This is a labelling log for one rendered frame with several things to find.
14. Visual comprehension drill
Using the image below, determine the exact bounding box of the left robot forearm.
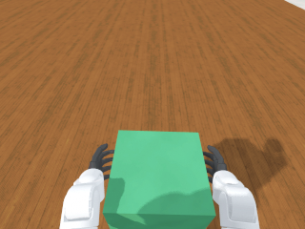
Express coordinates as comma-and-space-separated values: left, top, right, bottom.
59, 168, 105, 229

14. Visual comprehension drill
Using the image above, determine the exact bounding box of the robot left hand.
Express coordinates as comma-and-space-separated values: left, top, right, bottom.
88, 143, 115, 180

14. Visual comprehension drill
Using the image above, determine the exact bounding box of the robot right hand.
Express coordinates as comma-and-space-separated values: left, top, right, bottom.
202, 145, 228, 184

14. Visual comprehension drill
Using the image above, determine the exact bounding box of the carton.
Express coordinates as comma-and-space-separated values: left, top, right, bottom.
102, 130, 216, 229

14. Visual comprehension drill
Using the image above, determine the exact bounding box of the right robot forearm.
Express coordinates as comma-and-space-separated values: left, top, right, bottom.
212, 170, 260, 229

